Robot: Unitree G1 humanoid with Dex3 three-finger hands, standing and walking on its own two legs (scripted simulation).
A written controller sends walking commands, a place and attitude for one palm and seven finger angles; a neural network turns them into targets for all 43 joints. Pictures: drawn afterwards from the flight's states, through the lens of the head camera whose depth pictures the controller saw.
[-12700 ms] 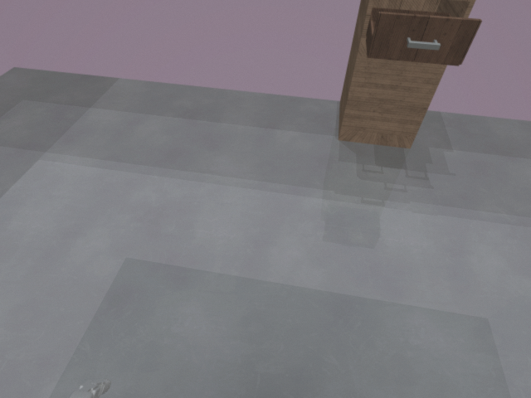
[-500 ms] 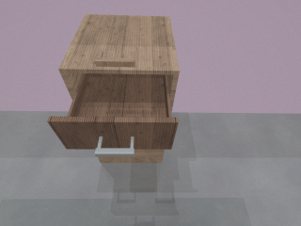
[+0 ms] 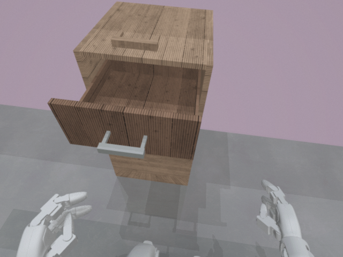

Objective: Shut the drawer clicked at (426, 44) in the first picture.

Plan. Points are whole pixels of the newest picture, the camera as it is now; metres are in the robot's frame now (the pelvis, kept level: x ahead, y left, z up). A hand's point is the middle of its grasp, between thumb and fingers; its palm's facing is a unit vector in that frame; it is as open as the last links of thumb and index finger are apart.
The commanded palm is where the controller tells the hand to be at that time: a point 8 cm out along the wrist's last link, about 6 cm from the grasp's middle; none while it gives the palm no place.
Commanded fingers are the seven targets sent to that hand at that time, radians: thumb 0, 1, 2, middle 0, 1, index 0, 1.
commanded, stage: raise the hand and make a fist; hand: left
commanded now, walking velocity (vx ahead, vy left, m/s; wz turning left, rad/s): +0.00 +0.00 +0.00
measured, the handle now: (123, 143) +0.39 +0.18 +0.02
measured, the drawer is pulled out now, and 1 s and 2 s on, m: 0.22 0.22 0.22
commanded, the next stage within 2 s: bring the fist close to the handle in 1.34 s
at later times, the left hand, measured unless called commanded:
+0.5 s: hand (93, 212) +0.18 +0.17 +0.08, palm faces -0.01 -1.00 -0.05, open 3.2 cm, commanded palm +0.15 +0.23 +0.09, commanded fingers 0.00 0.90 0.90 -1.28 -1.47 -1.28 -1.47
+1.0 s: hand (99, 202) +0.19 +0.15 +0.13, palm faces -0.03 -1.00 +0.02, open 3.3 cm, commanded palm +0.16 +0.20 +0.12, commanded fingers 0.00 0.90 0.90 -1.40 -1.60 -1.40 -1.60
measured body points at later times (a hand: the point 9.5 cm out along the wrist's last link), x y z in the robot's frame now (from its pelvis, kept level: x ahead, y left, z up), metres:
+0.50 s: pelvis +0.03 +0.00 +0.02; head +0.09 -0.02 +0.47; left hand +0.18 +0.22 +0.09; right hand +0.19 -0.28 -0.06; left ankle +0.05 +0.11 -0.66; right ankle +0.01 -0.04 -0.66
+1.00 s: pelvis +0.02 +0.05 +0.03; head +0.03 +0.03 +0.48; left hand +0.19 +0.21 +0.13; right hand +0.21 -0.17 -0.03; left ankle +0.05 +0.11 -0.66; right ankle +0.01 -0.03 -0.66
